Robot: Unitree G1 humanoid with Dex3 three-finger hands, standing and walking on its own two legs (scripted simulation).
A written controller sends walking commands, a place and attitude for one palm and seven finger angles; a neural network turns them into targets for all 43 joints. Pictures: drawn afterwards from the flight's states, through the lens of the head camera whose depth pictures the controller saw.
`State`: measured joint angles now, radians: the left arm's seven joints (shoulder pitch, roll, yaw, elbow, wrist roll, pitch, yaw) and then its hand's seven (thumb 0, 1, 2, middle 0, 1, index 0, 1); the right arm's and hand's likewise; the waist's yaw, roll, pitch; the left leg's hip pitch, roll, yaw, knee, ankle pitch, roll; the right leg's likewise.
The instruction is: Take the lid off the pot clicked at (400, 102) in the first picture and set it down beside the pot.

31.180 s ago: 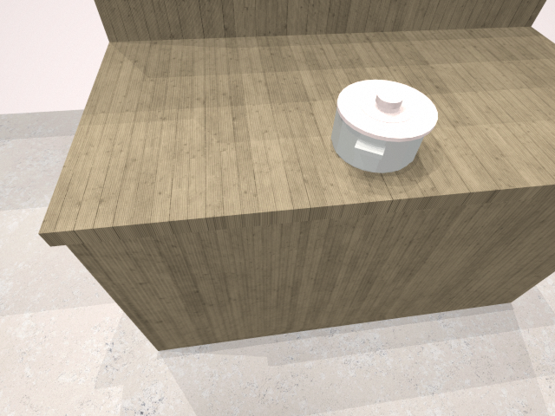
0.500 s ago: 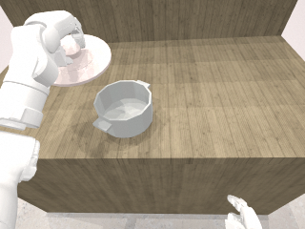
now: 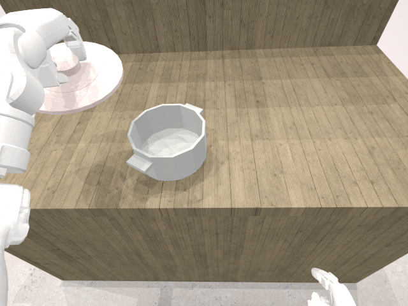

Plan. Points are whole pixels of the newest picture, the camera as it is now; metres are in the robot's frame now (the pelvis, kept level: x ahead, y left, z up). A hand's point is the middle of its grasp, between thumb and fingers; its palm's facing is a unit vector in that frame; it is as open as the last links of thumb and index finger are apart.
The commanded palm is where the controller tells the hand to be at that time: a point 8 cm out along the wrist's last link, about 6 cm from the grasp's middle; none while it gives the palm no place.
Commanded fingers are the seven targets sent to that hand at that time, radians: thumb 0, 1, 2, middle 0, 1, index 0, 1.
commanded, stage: move the lid sideways beside the pot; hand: left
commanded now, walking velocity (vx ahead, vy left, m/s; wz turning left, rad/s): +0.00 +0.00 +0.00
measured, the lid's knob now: (65, 64) +0.46 +0.26 +0.25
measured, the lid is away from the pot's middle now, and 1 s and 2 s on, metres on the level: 0.16 0.23 0.22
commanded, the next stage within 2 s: lower the lid onto the table in 0.70 s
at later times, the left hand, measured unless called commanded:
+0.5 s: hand (23, 67) +0.43 +0.31 +0.27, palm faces -0.15 -0.03 -0.99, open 8.2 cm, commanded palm +0.41 +0.32 +0.34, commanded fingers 0.00 0.49 1.18 -0.99 -1.01 -0.88 -0.90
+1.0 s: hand (17, 74) +0.43 +0.33 +0.26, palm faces -0.17 -0.04 -0.98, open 8.2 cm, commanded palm +0.41 +0.33 +0.32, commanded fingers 0.00 0.49 1.18 -0.99 -1.01 -0.88 -0.90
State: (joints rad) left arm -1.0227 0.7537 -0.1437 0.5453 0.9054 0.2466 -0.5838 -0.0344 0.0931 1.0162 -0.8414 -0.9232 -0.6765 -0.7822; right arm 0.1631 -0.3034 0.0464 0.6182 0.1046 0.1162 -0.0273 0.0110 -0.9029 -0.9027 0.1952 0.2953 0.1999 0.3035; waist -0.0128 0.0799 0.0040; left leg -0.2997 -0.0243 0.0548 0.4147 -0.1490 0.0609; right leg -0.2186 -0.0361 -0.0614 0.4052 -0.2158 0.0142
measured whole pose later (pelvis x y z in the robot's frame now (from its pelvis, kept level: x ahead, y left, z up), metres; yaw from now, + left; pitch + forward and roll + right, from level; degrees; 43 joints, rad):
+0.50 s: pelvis +0.00 +0.00 +0.00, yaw +0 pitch +3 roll -1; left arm -1.04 0.86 -0.07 0.67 0.93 0.15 -0.59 -0.04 0.09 1.02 -0.84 -0.92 -0.67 -0.78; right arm 0.19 -0.31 0.05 0.63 0.11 0.13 -0.04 0.01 -0.90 -0.90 0.20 0.30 0.20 0.30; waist -0.03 0.07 0.02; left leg -0.32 -0.02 0.04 0.42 -0.16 0.06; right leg -0.22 -0.03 -0.07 0.38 -0.21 0.01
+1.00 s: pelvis +0.01 +0.00 +0.00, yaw +1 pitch +3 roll -2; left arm -1.02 0.86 -0.06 0.66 0.93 0.17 -0.59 -0.04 0.10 1.02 -0.84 -0.93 -0.67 -0.78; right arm 0.18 -0.31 0.04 0.62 0.11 0.13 -0.04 0.01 -0.90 -0.90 0.20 0.30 0.20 0.30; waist -0.02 0.07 0.02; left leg -0.33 -0.02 0.04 0.43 -0.16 0.07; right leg -0.22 -0.03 -0.08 0.37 -0.21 0.02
